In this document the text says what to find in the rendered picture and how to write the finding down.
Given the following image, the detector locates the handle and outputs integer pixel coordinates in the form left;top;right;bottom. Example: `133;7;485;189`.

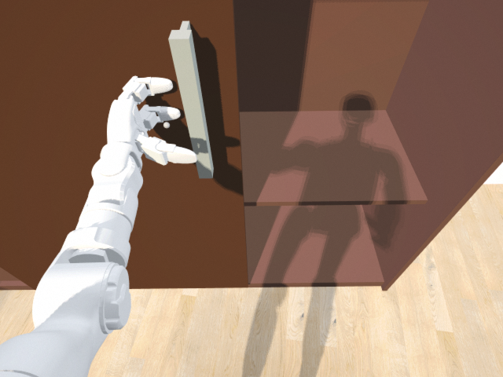
168;21;214;178

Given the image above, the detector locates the left robot hand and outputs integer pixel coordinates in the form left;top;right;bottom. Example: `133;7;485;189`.
107;76;197;165

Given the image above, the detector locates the robot left forearm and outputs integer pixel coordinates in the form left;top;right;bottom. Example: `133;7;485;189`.
32;142;143;326

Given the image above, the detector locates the left robot upper arm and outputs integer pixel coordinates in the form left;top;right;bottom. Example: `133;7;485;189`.
0;262;131;377

